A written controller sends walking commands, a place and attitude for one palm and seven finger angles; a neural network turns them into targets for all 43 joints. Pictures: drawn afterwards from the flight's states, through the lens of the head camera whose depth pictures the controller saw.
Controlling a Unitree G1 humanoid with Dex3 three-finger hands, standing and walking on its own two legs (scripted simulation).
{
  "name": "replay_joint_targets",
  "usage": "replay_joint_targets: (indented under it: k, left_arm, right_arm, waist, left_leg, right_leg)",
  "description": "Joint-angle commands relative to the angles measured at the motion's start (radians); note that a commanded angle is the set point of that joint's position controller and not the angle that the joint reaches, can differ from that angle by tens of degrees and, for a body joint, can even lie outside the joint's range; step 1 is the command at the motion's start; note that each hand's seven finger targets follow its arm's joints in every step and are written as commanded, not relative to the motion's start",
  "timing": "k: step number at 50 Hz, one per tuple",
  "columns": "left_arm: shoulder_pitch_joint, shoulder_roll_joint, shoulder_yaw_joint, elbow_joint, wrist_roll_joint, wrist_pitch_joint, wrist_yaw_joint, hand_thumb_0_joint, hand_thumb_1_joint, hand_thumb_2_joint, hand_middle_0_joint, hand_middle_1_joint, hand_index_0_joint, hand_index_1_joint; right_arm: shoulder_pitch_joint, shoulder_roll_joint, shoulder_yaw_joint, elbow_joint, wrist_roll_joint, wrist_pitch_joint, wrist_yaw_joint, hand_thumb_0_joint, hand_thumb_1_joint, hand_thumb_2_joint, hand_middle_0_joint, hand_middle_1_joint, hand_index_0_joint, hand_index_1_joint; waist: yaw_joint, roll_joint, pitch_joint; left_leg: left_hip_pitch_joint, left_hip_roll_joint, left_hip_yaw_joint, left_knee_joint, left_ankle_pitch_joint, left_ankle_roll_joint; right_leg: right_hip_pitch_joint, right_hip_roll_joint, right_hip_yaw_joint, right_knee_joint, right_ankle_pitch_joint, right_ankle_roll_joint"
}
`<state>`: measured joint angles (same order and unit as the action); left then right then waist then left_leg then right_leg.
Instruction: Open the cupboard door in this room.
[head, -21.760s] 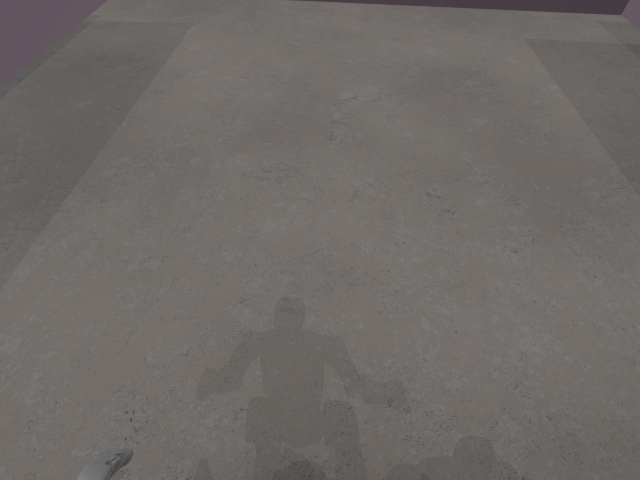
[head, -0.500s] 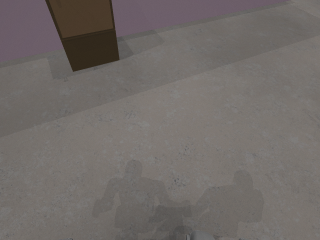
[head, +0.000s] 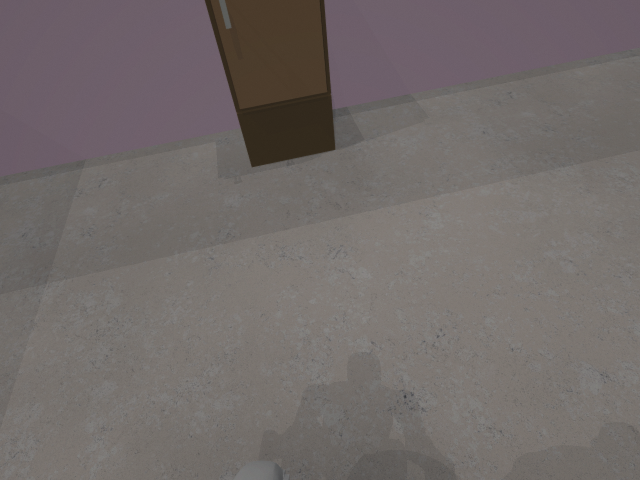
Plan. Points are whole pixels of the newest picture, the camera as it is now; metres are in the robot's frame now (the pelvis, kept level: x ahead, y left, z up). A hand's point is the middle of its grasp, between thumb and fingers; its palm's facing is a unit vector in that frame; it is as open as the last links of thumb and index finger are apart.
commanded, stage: turn or walk to find it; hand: left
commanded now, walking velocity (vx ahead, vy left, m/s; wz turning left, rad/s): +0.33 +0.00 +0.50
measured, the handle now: (224, 8) +1.66 +0.43 -0.01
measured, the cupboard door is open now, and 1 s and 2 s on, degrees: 0 0 0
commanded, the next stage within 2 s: stand and wait in 1.02 s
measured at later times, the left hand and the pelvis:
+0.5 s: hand out of the picture -0.02 +0.25 -0.19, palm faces +0.31 -0.94 -0.16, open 7.4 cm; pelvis +0.12 +0.11 -0.03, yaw +12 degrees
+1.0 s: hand (181, 310) +0.45 +0.32 -0.17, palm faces +0.15 -0.96 -0.22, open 7.4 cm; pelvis +0.34 +0.11 -0.03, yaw +14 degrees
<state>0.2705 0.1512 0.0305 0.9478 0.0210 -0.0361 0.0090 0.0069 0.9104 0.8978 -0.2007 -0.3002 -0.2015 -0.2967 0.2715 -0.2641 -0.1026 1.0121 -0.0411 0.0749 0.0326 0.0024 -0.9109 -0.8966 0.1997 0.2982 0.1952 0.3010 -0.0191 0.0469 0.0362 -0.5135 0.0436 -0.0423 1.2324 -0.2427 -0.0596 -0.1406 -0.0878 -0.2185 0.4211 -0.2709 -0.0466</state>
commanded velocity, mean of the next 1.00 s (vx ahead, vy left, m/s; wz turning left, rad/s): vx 0.37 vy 0.00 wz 0.17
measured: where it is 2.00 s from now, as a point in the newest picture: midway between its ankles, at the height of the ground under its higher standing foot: (302, 404)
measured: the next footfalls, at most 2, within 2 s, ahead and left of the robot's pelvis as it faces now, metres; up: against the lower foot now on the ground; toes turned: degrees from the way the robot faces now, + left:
left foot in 0.40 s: +0.18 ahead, +0.21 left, +0.00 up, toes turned +20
right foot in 0.98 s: +0.52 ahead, +0.05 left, +0.00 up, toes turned +6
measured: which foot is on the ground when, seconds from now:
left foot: up 0.00-0.38, down 0.40-1.00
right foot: down 0.00-0.42, up 0.44-0.96, down 0.98-1.00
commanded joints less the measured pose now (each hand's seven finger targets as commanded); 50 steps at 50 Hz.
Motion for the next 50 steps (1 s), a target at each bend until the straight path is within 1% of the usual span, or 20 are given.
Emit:
replay_joint_targets:
  k: [1,8,14,16,17,19,20,21,22,25,26,29,33,40,42,45,47,48,49,50]
  left_arm:
    - [0.133,0.165,0.044,0.004,0.001,-0.034,0.013,0.0,0.9,0.9,-0.2,-0.3,-0.2,-0.3]
    - [0.211,0.159,0.043,0.072,0.013,-0.048,0.013,0.0,0.9,0.9,-0.2,-0.3,-0.2,-0.3]
    - [0.25,0.174,0.036,0.118,0.015,-0.042,0.007,0.0,0.9,0.9,-0.2,-0.3,-0.2,-0.3]
    - [0.24,0.188,0.039,0.129,0.014,-0.038,0.006,0.0,0.9,0.9,-0.2,-0.3,-0.2,-0.3]
    - [0.224,0.197,0.039,0.132,0.013,-0.036,0.005,0.0,0.9,0.9,-0.2,-0.3,-0.2,-0.3]
    - [0.17,0.208,0.036,0.123,0.0,-0.038,0.0,0.0,0.9,0.9,-0.2,-0.3,-0.2,-0.3]
    - [0.192,0.155,0.032,0.1,-0.006,-0.036,-0.012,0.0,0.9,0.9,-0.2,-0.3,-0.2,-0.3]
    - [0.144,0.124,0.015,0.048,-0.009,-0.031,-0.017,0.0,0.9,0.9,-0.2,-0.3,-0.2,-0.3]
    - [0.07,0.14,0.016,0.026,-0.009,-0.024,-0.013,0.0,0.9,0.9,-0.2,-0.3,-0.2,-0.3]
    - [0.067,0.097,0.024,0.079,0.003,-0.014,-0.014,0.0,0.9,0.9,-0.2,-0.3,-0.2,-0.3]
    - [0.083,0.082,0.023,0.093,0.009,-0.007,-0.016,0.0,0.9,0.9,-0.2,-0.3,-0.2,-0.3]
    - [0.104,0.067,0.023,0.099,0.011,0.012,-0.017,0.0,0.9,0.9,-0.2,-0.3,-0.2,-0.3]
    - [-0.013,0.084,0.034,0.042,0.011,0.024,-0.026,0.0,0.9,0.9,-0.2,-0.3,-0.2,-0.3]
    - [-0.253,0.081,0.024,-0.052,0.001,0.018,-0.039,0.0,0.9,0.9,-0.2,-0.3,-0.2,-0.3]
    - [-0.313,0.074,0.021,-0.076,-0.002,0.009,-0.04,0.0,0.9,0.9,-0.2,-0.3,-0.2,-0.3]
    - [-0.309,0.072,0.019,-0.079,-0.005,-0.003,-0.041,0.0,0.9,0.9,-0.2,-0.3,-0.2,-0.3]
    - [-0.15,0.102,0.027,-0.032,-0.004,-0.015,-0.036,0.0,0.9,0.9,-0.2,-0.3,-0.2,-0.3]
    - [0.009,0.131,0.038,0.02,0.002,-0.026,-0.033,0.0,0.9,0.9,-0.2,-0.3,-0.2,-0.3]
    - [0.174,0.217,0.059,0.074,0.013,-0.039,-0.021,0.0,0.9,0.9,-0.2,-0.3,-0.2,-0.3]
    - [0.282,0.315,0.083,0.111,0.003,-0.039,-0.011,0.0,0.9,0.9,-0.2,-0.3,-0.2,-0.3]
  right_arm:
    - [-0.109,-0.03,0.004,-0.086,0.005,-0.036,0.011,0.0,-0.9,-0.9,0.2,0.3,0.2,0.3]
    - [-0.232,-0.007,0.023,-0.117,0.011,-0.049,0.02,0.0,-0.9,-0.9,0.2,0.3,0.2,0.3]
    - [-0.326,0.03,0.053,-0.149,0.016,-0.07,0.028,0.0,-0.9,-0.9,0.2,0.3,0.2,0.3]
    - [-0.297,0.027,0.053,-0.143,0.016,-0.08,0.026,0.0,-0.9,-0.9,0.2,0.3,0.2,0.3]
    - [-0.255,0.015,0.049,-0.135,0.015,-0.088,0.022,0.0,-0.9,-0.9,0.2,0.3,0.2,0.3]
    - [-0.016,-0.048,0.026,-0.064,0.005,-0.107,0.009,0.0,-0.9,-0.9,0.2,0.3,0.2,0.3]
    - [0.132,-0.174,-0.007,-0.026,0.002,-0.116,-0.007,0.0,-0.9,-0.9,0.2,0.3,0.2,0.3]
    - [0.206,-0.253,-0.026,0.003,0.018,-0.118,-0.025,0.0,-0.9,-0.9,0.2,0.3,0.2,0.3]
    - [0.191,-0.249,-0.025,0.016,0.032,-0.109,-0.036,0.0,-0.9,-0.9,0.2,0.3,0.2,0.3]
    - [-0.004,-0.097,0.019,-0.028,0.028,-0.132,-0.042,0.0,-0.9,-0.9,0.2,0.3,0.2,0.3]
    - [-0.013,-0.061,0.03,-0.021,0.027,-0.142,-0.042,0.0,-0.9,-0.9,0.2,0.3,0.2,0.3]
    - [0.008,-0.026,0.036,0.0,0.029,-0.156,-0.041,0.0,-0.9,-0.9,0.2,0.3,0.2,0.3]
    - [0.057,-0.012,0.029,0.012,0.029,-0.163,-0.045,0.0,-0.9,-0.9,0.2,0.3,0.2,0.3]
    - [0.182,-0.03,0.029,0.056,0.022,-0.169,-0.06,0.0,-0.9,-0.9,0.2,0.3,0.2,0.3]
    - [0.221,-0.031,0.027,0.073,0.016,-0.167,-0.063,0.0,-0.9,-0.9,0.2,0.3,0.2,0.3]
    - [0.228,-0.052,0.027,0.091,0.013,-0.161,-0.062,0.0,-0.9,-0.9,0.2,0.3,0.2,0.3]
    - [0.217,-0.068,0.026,0.099,0.017,-0.159,-0.06,0.0,-0.9,-0.9,0.2,0.3,0.2,0.3]
    - [0.203,-0.068,0.026,0.097,0.023,-0.159,-0.058,0.0,-0.9,-0.9,0.2,0.3,0.2,0.3]
    - [0.205,-0.038,0.03,0.086,0.034,-0.161,-0.047,0.0,-0.9,-0.9,0.2,0.3,0.2,0.3]
    - [0.242,0.014,0.042,0.06,0.039,-0.162,-0.044,0.0,-0.9,-0.9,0.2,0.3,0.2,0.3]
  waist:
    - [0.066,-0.171,0.032]
    - [0.081,-0.161,0.086]
    - [0.098,-0.202,0.106]
    - [0.084,-0.214,0.085]
    - [0.058,-0.203,0.059]
    - [-0.069,-0.103,-0.08]
    - [-0.127,0.165,-0.213]
    - [-0.14,0.298,-0.229]
    - [-0.129,0.157,-0.173]
    - [-0.02,0.052,-0.011]
    - [0.003,0.038,0.017]
    - [0.039,0.058,0.035]
    - [0.037,0.058,0.077]
    - [-0.018,0.046,0.097]
    - [-0.041,0.036,0.098]
    - [-0.033,0.052,0.064]
    - [0.04,0.015,-0.009]
    - [0.11,-0.02,-0.091]
    - [0.171,-0.156,-0.212]
    - [0.162,-0.353,-0.318]
  left_leg:
    - [-0.22,0.042,0.007,-0.009,0.037,-0.005]
    - [-0.258,0.087,0.054,-0.187,0.019,0.01]
    - [-0.079,0.057,0.16,-0.494,-0.019,0.057]
    - [-0.004,0.043,0.178,-0.548,-0.053,0.08]
    - [0.093,0.031,0.185,-0.586,-0.072,0.092]
    - [0.479,-0.02,0.202,-0.725,-0.005,0.112]
    - [0.726,0.161,-0.086,-0.809,-0.041,0.158]
    - [0.836,0.341,-0.411,-0.91,0.072,0.224]
    - [0.774,0.374,-0.383,-0.946,0.083,0.244]
    - [0.448,0.29,-0.189,-0.982,0.134,0.21]
    - [0.383,0.245,-0.122,-0.993,0.208,0.192]
    - [0.324,0.195,-0.049,-1.043,0.197,0.194]
    - [0.361,0.196,-0.061,-1.088,0.178,0.221]
    - [0.546,0.22,-0.044,-1.047,0.37,0.24]
    - [0.598,0.234,-0.041,-1.014,0.44,0.235]
    - [0.592,0.228,0.007,-0.947,0.596,0.211]
    - [0.557,0.197,0.033,-0.777,0.778,0.183]
    - [0.475,0.162,0.055,-0.604,0.747,0.15]
    - [0.249,0.084,0.111,-0.336,0.458,0.109]
    - [0.007,-0.079,0.122,-0.042,-0.279,0.067]
  right_leg:
    - [0.153,-0.26,0.231,-0.251,-0.054,-0.005]
    - [0.188,-0.306,0.147,-0.279,-0.029,-0.037]
    - [0.151,-0.305,0.027,-0.217,0.178,-0.035]
    - [0.157,-0.318,0.005,-0.172,0.238,-0.035]
    - [0.128,-0.324,-0.004,-0.11,0.282,-0.03]
    - [-0.006,-0.246,-0.115,0.248,0.406,0.021]
    - [-0.222,-0.12,-0.12,0.565,0.084,0.079]
    - [-0.503,-0.02,0.01,0.78,-0.323,0.103]
    - [-0.542,-0.057,0.11,0.842,-0.29,0.08]
    - [-0.473,-0.12,0.17,0.834,-0.11,0.084]
    - [-0.425,-0.114,0.169,0.797,-0.075,0.087]
    - [-0.401,-0.094,0.158,0.765,0.016,0.101]
    - [-0.518,-0.097,0.175,0.709,0.117,0.117]
    - [-0.61,-0.077,0.161,0.469,0.142,0.105]
    - [-0.593,-0.059,0.15,0.361,0.113,0.084]
    - [-0.431,-0.01,0.108,0.22,0.067,0.047]
    - [-0.205,0.044,0.075,0.133,0.088,0.024]
    - [0.025,0.053,0.078,0.075,0.166,0.014]
    - [0.323,-0.123,0.255,0.075,0.242,-0.039]
    - [0.495,-0.379,0.65,0.002,0.442,-0.141]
